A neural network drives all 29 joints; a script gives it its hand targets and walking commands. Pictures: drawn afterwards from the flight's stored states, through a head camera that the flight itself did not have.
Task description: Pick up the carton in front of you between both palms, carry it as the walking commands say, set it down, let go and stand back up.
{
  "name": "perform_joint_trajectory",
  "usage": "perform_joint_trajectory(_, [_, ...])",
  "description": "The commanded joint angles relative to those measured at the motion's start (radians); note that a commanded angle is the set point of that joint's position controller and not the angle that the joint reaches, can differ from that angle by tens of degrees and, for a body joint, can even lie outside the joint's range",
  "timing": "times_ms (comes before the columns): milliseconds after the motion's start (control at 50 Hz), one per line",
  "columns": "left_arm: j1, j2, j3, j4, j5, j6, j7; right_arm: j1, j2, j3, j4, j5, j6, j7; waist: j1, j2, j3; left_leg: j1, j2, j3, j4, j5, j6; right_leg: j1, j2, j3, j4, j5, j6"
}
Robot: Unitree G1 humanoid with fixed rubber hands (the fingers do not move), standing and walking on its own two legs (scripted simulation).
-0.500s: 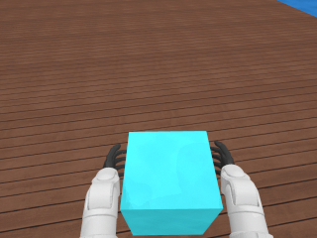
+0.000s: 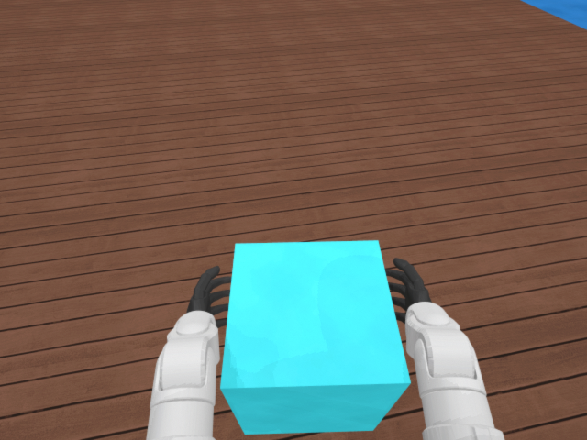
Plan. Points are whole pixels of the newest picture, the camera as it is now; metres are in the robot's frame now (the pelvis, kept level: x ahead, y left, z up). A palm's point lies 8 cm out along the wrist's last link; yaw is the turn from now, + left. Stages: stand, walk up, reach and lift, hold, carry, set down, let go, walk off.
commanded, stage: carry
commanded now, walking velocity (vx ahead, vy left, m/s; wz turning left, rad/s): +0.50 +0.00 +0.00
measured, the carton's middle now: (308, 342) +0.29 +0.00 -0.05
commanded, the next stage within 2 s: none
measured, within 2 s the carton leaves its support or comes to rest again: neither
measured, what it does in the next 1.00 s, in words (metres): walks ahead: right foot, then left foot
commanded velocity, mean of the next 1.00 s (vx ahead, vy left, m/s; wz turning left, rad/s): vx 0.12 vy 0.00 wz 0.00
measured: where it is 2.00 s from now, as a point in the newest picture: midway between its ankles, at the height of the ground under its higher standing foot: outside the picture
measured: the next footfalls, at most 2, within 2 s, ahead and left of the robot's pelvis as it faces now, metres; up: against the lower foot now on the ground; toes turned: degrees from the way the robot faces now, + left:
right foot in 0.32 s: +0.31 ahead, -0.14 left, +0.00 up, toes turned -2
left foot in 0.66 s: +0.39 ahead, +0.09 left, +0.00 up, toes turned -9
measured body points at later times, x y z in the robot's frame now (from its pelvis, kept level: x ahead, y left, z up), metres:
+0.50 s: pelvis +0.23 -0.06 +0.01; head +0.26 -0.07 +0.46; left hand +0.51 +0.12 +0.01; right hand +0.53 -0.18 +0.00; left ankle +0.17 +0.07 -0.68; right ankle +0.27 -0.14 -0.74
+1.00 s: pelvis +0.37 -0.03 +0.00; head +0.36 -0.03 +0.45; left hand +0.66 +0.13 +0.03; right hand +0.67 -0.17 +0.03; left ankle +0.36 +0.07 -0.73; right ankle +0.27 -0.14 -0.73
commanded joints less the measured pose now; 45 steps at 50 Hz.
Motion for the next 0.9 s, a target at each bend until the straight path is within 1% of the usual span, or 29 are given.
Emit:
perform_joint_trajectory(0, [-0.441, -0.874, -0.604, -0.112, -0.264, -0.046, -0.222, -0.364, 0.872, 0.569, -0.112, 0.244, -0.026, 0.209, -0.014, 0.071, -0.241, 0.525, 0.38, -0.537, -0.258, 0.152, 0.172, -0.457, -0.054, 0.067, 0.193, -0.013, -0.026])
perform_joint_trajectory(20, [-0.443, -0.88, -0.618, -0.134, -0.269, -0.052, -0.22, -0.393, 0.874, 0.596, -0.152, 0.259, -0.032, 0.208, -0.012, 0.059, -0.225, 0.479, 0.352, -0.459, -0.293, 0.098, 0.133, -0.43, -0.067, 0.056, 0.119, 0.041, -0.026])
perform_joint_trajectory(40, [-0.45, -0.885, -0.635, -0.158, -0.276, -0.056, -0.218, -0.418, 0.877, 0.619, -0.187, 0.274, -0.035, 0.205, -0.012, 0.083, -0.219, 0.442, 0.313, -0.381, -0.321, 0.077, 0.106, -0.392, -0.057, 0.024, 0.061, 0.111, -0.019])
perform_joint_trajectory(60, [-0.455, -0.881, -0.647, -0.182, -0.283, -0.056, -0.214, -0.432, 0.876, 0.638, -0.208, 0.286, -0.034, 0.201, -0.011, 0.117, -0.217, 0.419, 0.287, -0.331, -0.336, 0.066, 0.095, -0.368, -0.048, 0.002, 0.019, 0.164, -0.012])
perform_joint_trajectory(100, [-0.438, -0.859, -0.647, -0.194, -0.282, -0.046, -0.207, -0.402, 0.858, 0.642, -0.209, 0.287, -0.024, 0.195, -0.011, 0.142, -0.206, 0.4, 0.257, -0.269, -0.349, 0.054, 0.089, -0.349, -0.043, -0.025, -0.061, 0.236, 0.0])
perform_joint_trajectory(160, [-0.381, -0.811, -0.613, -0.167, -0.253, -0.031, -0.201, -0.335, 0.815, 0.603, -0.175, 0.259, -0.007, 0.188, -0.012, 0.162, -0.164, 0.368, 0.235, -0.192, -0.337, 0.099, 0.078, -0.311, -0.03, -0.064, -0.186, 0.308, 0.002])
perform_joint_trajectory(240, [-0.399, -0.787, -0.588, -0.143, -0.245, -0.035, -0.208, -0.307, 0.794, 0.555, -0.14, 0.222, -0.003, 0.182, -0.015, 0.193, -0.113, 0.316, 0.223, -0.14, -0.296, 0.083, 0.048, -0.216, -0.02, -0.112, -0.3, 0.372, -0.002])
perform_joint_trajectory(260, [-0.405, -0.791, -0.582, -0.133, -0.246, -0.038, -0.211, -0.317, 0.797, 0.551, -0.137, 0.218, -0.004, 0.181, -0.007, 0.181, -0.106, 0.296, 0.208, -0.11, -0.239, 0.101, 0.032, -0.156, -0.009, -0.136, -0.343, 0.396, -0.004])
perform_joint_trajectory(280, [-0.403, -0.795, -0.571, -0.114, -0.246, -0.04, -0.214, -0.325, 0.801, 0.545, -0.129, 0.213, -0.005, 0.181, 0.005, 0.147, -0.121, 0.255, 0.17, -0.062, -0.13, 0.159, 0.008, -0.046, 0.025, -0.178, -0.381, 0.387, -0.005])
perform_joint_trajectory(300, [-0.405, -0.802, -0.564, -0.095, -0.246, -0.04, -0.217, -0.316, 0.808, 0.543, -0.113, 0.207, -0.005, 0.181, 0.013, 0.103, -0.162, 0.172, 0.134, -0.019, 0.028, 0.261, -0.023, 0.12, 0.032, -0.173, -0.39, 0.366, -0.016])
perform_joint_trajectory(320, [-0.382, -0.802, -0.551, -0.076, -0.238, -0.039, -0.219, -0.328, 0.801, 0.54, -0.111, 0.21, -0.003, 0.182, 0.04, -0.029, -0.215, 0.03, 0.085, 0.013, 0.271, 0.167, -0.076, 0.272, -0.12, 0.036, -0.46, 0.399, -0.044])
perform_joint_trajectory(340, [-0.359, -0.791, -0.528, -0.056, -0.225, -0.042, -0.221, -0.323, 0.812, 0.557, -0.108, 0.217, 0.001, 0.183, 0.045, -0.256, -0.275, -0.225, -0.032, -0.026, 0.522, -0.14, -0.111, 0.449, -0.344, 0.398, -0.526, 0.506, -0.172])
perform_joint_trajectory(360, [-0.347, -0.811, -0.527, -0.042, -0.238, -0.053, -0.226, -0.326, 0.811, 0.567, -0.119, 0.21, -0.004, 0.184, 0.039, -0.262, -0.276, -0.318, -0.028, -0.144, 0.656, -0.323, -0.089, 0.473, -0.391, 0.458, -0.538, 0.781, -0.232])
perform_joint_trajectory(380, [-0.345, -0.828, -0.528, -0.048, -0.243, -0.067, -0.229, -0.32, 0.822, 0.57, -0.117, 0.211, -0.014, 0.187, 0.034, -0.201, -0.286, -0.317, 0.01, -0.201, 0.704, -0.335, -0.067, 0.455, -0.374, 0.35, -0.503, 0.987, -0.232])
perform_joint_trajectory(400, [-0.346, -0.842, -0.537, -0.05, -0.248, -0.081, -0.232, -0.315, 0.844, 0.583, -0.118, 0.22, -0.029, 0.19, 0.032, -0.123, -0.304, -0.309, 0.04, -0.217, 0.674, -0.312, -0.056, 0.446, -0.348, 0.26, -0.482, 1.035, -0.207])
perform_joint_trajectory(420, [-0.351, -0.86, -0.551, -0.057, -0.254, -0.098, -0.234, -0.323, 0.865, 0.599, -0.123, 0.228, -0.047, 0.192, 0.029, -0.066, -0.304, -0.286, 0.067, -0.227, 0.571, -0.263, -0.053, 0.416, -0.32, 0.189, -0.488, 1.006, -0.164])
perform_joint_trajectory(440, [-0.365, -0.876, -0.563, -0.065, -0.26, -0.116, -0.237, -0.331, 0.885, 0.613, -0.126, 0.235, -0.065, 0.194, 0.025, -0.061, -0.305, -0.231, 0.07, -0.213, 0.442, -0.228, -0.058, 0.373, -0.282, 0.115, -0.503, 0.97, -0.128])
perform_joint_trajectory(460, [-0.378, -0.885, -0.577, -0.078, -0.265, -0.132, -0.239, -0.326, 0.9, 0.622, -0.13, 0.241, -0.081, 0.194, 0.022, -0.082, -0.309, -0.177, 0.05, -0.185, 0.359, -0.198, -0.063, 0.348, -0.26, 0.064, -0.507, 0.978, -0.114])
perform_joint_trajectory(520, [-0.403, -0.891, -0.622, -0.113, -0.28, -0.159, -0.241, -0.319, 0.909, 0.651, -0.151, 0.243, -0.107, 0.189, 0.016, -0.106, -0.326, -0.085, 0.017, -0.13, 0.171, -0.112, -0.069, 0.314, -0.229, -0.018, -0.489, 0.963, -0.124])
perform_joint_trajectory(560, [-0.399, -0.886, -0.651, -0.148, -0.29, -0.152, -0.236, -0.332, 0.902, 0.677, -0.189, 0.258, -0.1, 0.185, 0.02, -0.127, -0.324, -0.038, 0.015, -0.101, 0.092, 0.0, -0.068, 0.292, -0.219, -0.043, -0.472, 0.897, -0.118])
perform_joint_trajectory(600, [-0.401, -0.873, -0.669, -0.189, -0.296, -0.125, -0.227, -0.343, 0.889, 0.696, -0.228, 0.274, -0.075, 0.184, 0.01, -0.109, -0.305, 0.066, 0.025, -0.071, -0.045, 0.182, -0.065, 0.223, -0.191, -0.074, -0.429, 0.731, -0.085])
perform_joint_trajectory(620, [-0.392, -0.856, -0.66, -0.191, -0.291, -0.107, -0.222, -0.345, 0.875, 0.688, -0.229, 0.275, -0.058, 0.184, 0.008, -0.081, -0.285, 0.115, 0.041, -0.072, -0.112, 0.263, -0.068, 0.187, -0.168, -0.076, -0.402, 0.623, -0.057])
perform_joint_trajectory(640, [-0.372, -0.832, -0.646, -0.188, -0.278, -0.087, -0.216, -0.338, 0.853, 0.671, -0.219, 0.273, -0.038, 0.184, 0.009, -0.05, -0.284, 0.184, 0.094, -0.106, -0.112, 0.323, -0.064, 0.134, -0.159, -0.072, -0.368, 0.534, -0.034])
perform_joint_trajectory(660, [-0.349, -0.806, -0.625, -0.175, -0.259, -0.066, -0.21, -0.333, 0.823, 0.646, -0.197, 0.267, -0.018, 0.183, 0.018, 0.032, -0.288, 0.242, 0.182, -0.18, -0.059, 0.566, -0.049, 0.076, -0.124, -0.082, -0.33, 0.416, -0.007])
perform_joint_trajectory(680, [-0.346, -0.791, -0.614, -0.152, -0.242, -0.045, -0.205, -0.32, 0.802, 0.614, -0.172, 0.25, -0.009, 0.184, 0.017, 0.098, -0.295, 0.242, 0.214, -0.211, -0.025, 0.624, -0.012, 0.077, -0.093, -0.046, -0.365, 0.377, 0.016])
perform_joint_trajectory(700, [-0.358, -0.771, -0.591, -0.141, -0.232, -0.033, -0.203, -0.295, 0.785, 0.572, -0.131, 0.233, -0.003, 0.184, 0.014, 0.146, -0.269, 0.206, 0.207, -0.225, -0.034, 0.608, -0.004, 0.102, -0.095, -0.04, -0.362, 0.36, 0.023])
perform_joint_trajectory(740, [-0.366, -0.761, -0.563, -0.098, -0.216, -0.025, -0.204, -0.267, 0.782, 0.512, -0.061, 0.204, 0.0, 0.185, 0.015, 0.116, -0.253, 0.186, 0.176, -0.194, -0.005, 0.671, -0.011, 0.125, -0.105, -0.036, -0.338, 0.487, 0.027])
perform_joint_trajectory(780, [-0.38, -0.78, -0.559, -0.078, -0.221, -0.027, -0.209, -0.272, 0.796, 0.501, -0.043, 0.201, -0.004, 0.19, 0.015, 0.096, -0.267, 0.194, 0.159, -0.17, 0.036, 0.738, -0.015, 0.123, -0.107, -0.04, -0.323, 0.604, 0.031])
perform_joint_trajectory(880, [-0.418, -0.848, -0.579, -0.071, -0.242, -0.039, -0.222, -0.336, 0.849, 0.53, -0.076, 0.221, -0.013, 0.198, 0.012, 0.061, -0.305, 0.241, 0.147, -0.154, 0.075, 0.833, -0.009, 0.107, -0.093, -0.047, -0.307, 0.669, 0.04])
